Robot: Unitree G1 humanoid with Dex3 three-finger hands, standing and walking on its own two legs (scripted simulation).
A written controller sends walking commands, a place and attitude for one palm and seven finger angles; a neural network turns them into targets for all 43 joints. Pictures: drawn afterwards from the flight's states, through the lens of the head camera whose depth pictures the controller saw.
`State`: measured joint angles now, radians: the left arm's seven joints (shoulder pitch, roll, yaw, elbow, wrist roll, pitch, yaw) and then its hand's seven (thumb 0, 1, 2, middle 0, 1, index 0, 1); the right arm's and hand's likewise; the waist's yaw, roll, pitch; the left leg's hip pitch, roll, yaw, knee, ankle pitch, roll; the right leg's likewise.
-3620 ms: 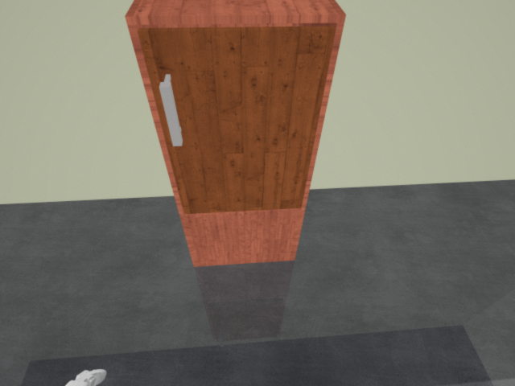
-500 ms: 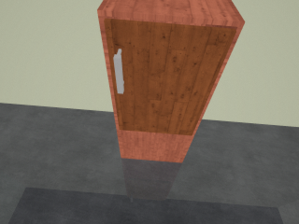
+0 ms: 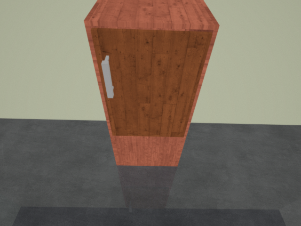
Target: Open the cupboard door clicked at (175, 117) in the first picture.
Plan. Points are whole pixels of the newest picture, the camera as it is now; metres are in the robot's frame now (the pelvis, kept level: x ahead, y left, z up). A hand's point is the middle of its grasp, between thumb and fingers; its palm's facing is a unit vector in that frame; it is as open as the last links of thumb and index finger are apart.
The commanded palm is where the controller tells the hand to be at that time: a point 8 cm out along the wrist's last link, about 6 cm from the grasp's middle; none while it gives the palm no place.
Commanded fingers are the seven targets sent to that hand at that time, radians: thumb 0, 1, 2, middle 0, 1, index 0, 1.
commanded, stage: come to a stop and stand still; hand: left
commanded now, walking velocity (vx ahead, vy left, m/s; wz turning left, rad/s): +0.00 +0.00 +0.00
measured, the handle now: (108, 77) +0.62 +0.19 +0.05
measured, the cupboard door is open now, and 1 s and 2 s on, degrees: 0 0 0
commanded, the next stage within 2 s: look again from close up in 0.04 s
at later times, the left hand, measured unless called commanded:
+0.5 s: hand out of the picture +0.02 +0.20 -0.18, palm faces +0.03 -0.98 -0.20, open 7.4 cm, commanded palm none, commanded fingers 0.00 0.90 0.90 -0.20 -0.30 -0.20 -0.30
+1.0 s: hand out of the picture +0.02 +0.18 -0.18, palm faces -0.01 -0.98 -0.19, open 7.4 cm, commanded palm none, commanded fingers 0.00 0.90 0.90 -0.20 -0.30 -0.20 -0.30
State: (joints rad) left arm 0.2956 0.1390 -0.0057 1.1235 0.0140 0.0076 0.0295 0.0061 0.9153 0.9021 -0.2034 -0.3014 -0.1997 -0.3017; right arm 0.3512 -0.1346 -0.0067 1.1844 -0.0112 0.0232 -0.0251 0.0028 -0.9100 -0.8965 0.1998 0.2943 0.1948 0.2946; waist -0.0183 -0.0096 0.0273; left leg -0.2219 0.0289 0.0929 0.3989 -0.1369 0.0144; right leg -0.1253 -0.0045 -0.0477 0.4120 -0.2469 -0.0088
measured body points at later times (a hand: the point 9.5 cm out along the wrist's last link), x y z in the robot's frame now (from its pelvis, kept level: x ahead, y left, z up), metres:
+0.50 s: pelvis +0.02 +0.03 -0.01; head +0.02 +0.02 +0.44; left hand +0.02 +0.25 -0.17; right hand +0.03 -0.20 -0.17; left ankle +0.05 +0.11 -0.74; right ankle -0.01 -0.11 -0.74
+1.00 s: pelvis +0.04 +0.00 -0.01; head +0.06 +0.00 +0.44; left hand +0.02 +0.23 -0.17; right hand +0.05 -0.23 -0.17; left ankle +0.05 +0.11 -0.74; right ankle -0.01 -0.11 -0.74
